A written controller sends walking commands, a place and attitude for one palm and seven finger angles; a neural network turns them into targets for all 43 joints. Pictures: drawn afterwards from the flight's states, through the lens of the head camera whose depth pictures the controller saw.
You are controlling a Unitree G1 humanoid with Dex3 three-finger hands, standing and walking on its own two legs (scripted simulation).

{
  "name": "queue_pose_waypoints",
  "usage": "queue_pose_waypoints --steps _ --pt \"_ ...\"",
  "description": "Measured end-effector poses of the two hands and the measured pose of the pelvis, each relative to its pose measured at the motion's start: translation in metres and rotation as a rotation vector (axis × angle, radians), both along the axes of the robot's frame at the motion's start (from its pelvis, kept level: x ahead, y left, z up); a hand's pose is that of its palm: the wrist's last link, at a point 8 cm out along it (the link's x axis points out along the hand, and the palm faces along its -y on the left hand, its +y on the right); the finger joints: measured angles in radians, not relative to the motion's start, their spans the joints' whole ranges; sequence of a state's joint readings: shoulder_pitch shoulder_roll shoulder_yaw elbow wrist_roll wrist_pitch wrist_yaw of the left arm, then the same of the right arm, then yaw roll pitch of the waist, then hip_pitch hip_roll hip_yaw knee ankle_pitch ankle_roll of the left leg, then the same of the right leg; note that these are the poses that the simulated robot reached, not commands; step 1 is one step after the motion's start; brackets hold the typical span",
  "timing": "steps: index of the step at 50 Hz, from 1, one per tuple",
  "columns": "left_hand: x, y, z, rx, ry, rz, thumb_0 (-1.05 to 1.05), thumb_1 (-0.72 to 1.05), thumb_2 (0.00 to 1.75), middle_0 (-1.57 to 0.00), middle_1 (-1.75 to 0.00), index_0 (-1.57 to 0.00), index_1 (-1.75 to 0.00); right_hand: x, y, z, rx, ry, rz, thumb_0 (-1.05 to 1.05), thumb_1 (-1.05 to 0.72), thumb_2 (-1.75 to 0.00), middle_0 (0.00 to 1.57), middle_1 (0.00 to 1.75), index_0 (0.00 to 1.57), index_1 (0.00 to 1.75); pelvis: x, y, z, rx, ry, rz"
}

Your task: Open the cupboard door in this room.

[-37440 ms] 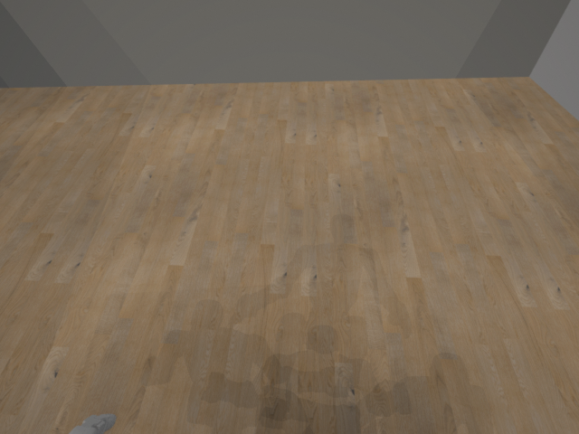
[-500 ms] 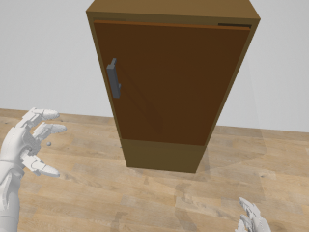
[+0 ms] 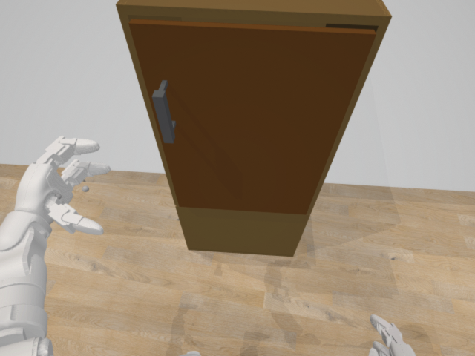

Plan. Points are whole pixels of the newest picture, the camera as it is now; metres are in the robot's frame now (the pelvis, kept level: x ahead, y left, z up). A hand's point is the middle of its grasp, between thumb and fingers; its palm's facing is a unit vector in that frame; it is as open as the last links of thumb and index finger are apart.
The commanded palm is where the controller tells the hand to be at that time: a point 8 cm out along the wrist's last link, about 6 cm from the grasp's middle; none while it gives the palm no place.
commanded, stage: move the hooked fingers beside the handle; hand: left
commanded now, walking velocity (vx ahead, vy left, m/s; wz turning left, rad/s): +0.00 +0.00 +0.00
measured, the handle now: (166, 112) +0.57 +0.17 +0.08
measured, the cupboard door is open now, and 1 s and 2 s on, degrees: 0 0 0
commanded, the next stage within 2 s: slide the fingers in behind the handle in 2.00 s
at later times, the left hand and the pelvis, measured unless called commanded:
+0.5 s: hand (109, 157) +0.42 +0.25 +0.09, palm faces -0.06 -1.00 +0.01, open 14.0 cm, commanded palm +0.41 +0.30 +0.09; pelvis +0.01 +0.02 -0.01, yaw -1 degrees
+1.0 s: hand (124, 132) +0.49 +0.24 +0.09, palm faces -0.05 -1.00 +0.00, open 14.0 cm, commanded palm +0.48 +0.29 +0.08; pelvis +0.01 +0.01 -0.02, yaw -2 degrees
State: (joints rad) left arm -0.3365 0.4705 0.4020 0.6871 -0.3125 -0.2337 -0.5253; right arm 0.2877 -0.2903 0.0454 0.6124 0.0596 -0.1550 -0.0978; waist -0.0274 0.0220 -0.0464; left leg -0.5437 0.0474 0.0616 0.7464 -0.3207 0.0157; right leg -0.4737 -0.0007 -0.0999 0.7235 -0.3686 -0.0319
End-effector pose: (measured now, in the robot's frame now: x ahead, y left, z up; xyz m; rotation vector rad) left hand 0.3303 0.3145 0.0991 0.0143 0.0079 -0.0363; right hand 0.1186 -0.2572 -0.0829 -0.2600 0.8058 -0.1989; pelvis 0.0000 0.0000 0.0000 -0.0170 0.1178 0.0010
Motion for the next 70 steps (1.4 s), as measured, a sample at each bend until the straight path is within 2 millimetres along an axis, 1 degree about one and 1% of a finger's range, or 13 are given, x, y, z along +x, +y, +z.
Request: queue_pose_waypoints --steps 6,10,16,23,29,34,43,51,56,62,70 --pt "0.016 0.002 -0.002 -0.004 0.003 0.002 -0.01 -0.50 0.30 -0.30 -1.20 -0.30 -1.20 -0.019 -0.001 -0.005 -0.004 0.067 -0.031 0.01 -0.90 -0.90 0.21 0.30 0.21 0.30 0.002 0.004 -0.001 -0.001 0.016 -0.008" --pt "0.025 0.002 -0.003 -0.009 -0.005 -0.003 -0.01 -0.50 0.30 -0.30 -1.20 -0.30 -1.20 -0.027 -0.001 -0.007 -0.008 0.107 -0.044 0.01 -0.90 -0.90 0.21 0.30 0.21 0.30 0.004 0.007 -0.002 -0.003 0.026 -0.010" --pt "0.043 0.001 -0.008 -0.013 0.009 -0.007 -0.01 -0.50 0.30 -0.30 -1.20 -0.30 -1.20 -0.034 0.003 -0.011 -0.015 0.154 -0.050 0.01 -0.90 -0.90 0.21 0.30 0.21 0.30 0.004 0.011 -0.004 -0.009 0.044 -0.006" --pt "0.068 -0.011 -0.007 -0.016 -0.002 -0.025 -0.01 -0.50 0.30 -0.30 -1.20 -0.30 -1.20 -0.038 0.008 -0.015 -0.010 0.189 -0.058 0.01 -0.90 -0.90 0.21 0.30 0.21 0.30 0.006 0.015 -0.005 -0.011 0.066 -0.008" --pt "0.087 -0.014 -0.010 -0.010 0.017 -0.014 -0.01 -0.50 0.30 -0.30 -1.20 -0.30 -1.20 -0.046 0.009 -0.018 -0.006 0.224 -0.076 0.01 -0.90 -0.90 0.21 0.30 0.21 0.30 0.007 0.016 -0.007 -0.012 0.086 -0.014" --pt "0.099 -0.015 -0.006 -0.008 -0.004 -0.006 -0.01 -0.50 0.30 -0.30 -1.20 -0.30 -1.20 -0.059 0.008 -0.021 -0.002 0.275 -0.096 0.01 -0.90 -0.90 0.21 0.30 0.21 0.30 0.008 0.016 -0.009 -0.013 0.100 -0.020" --pt "0.120 -0.016 -0.008 -0.007 0.012 -0.006 -0.01 -0.50 0.30 -0.30 -1.20 -0.30 -1.20 -0.087 0.000 -0.026 -0.019 0.377 -0.140 0.01 -0.90 -0.90 0.21 0.30 0.21 0.30 0.008 0.014 -0.013 -0.018 0.130 -0.019" --pt "0.145 -0.022 -0.010 -0.013 0.028 -0.009 -0.01 -0.50 0.30 -0.30 -1.20 -0.30 -1.20 -0.109 -0.005 -0.026 -0.037 0.445 -0.178 0.01 -0.90 -0.90 0.21 0.30 0.21 0.30 0.007 0.012 -0.017 -0.023 0.161 -0.022" --pt "0.159 -0.023 -0.007 -0.018 0.017 -0.006 -0.01 -0.50 0.30 -0.30 -1.20 -0.30 -1.20 -0.121 -0.005 -0.025 -0.038 0.483 -0.201 0.01 -0.90 -0.90 0.21 0.30 0.21 0.30 0.008 0.012 -0.019 -0.025 0.181 -0.029" --pt "0.172 -0.022 -0.006 -0.012 0.026 -0.008 -0.01 -0.50 0.30 -0.30 -1.20 -0.30 -1.20 -0.134 -0.001 -0.025 -0.031 0.527 -0.223 0.01 -0.90 -0.90 0.21 0.30 0.21 0.30 0.010 0.013 -0.020 -0.030 0.201 -0.033" --pt "0.180 -0.020 -0.016 -0.017 0.039 -0.008 -0.01 -0.50 0.30 -0.30 -1.20 -0.30 -1.20 -0.141 0.007 -0.026 -0.021 0.573 -0.231 0.01 -0.90 -0.90 0.21 0.30 0.21 0.30 0.013 0.017 -0.022 -0.032 0.223 -0.040"
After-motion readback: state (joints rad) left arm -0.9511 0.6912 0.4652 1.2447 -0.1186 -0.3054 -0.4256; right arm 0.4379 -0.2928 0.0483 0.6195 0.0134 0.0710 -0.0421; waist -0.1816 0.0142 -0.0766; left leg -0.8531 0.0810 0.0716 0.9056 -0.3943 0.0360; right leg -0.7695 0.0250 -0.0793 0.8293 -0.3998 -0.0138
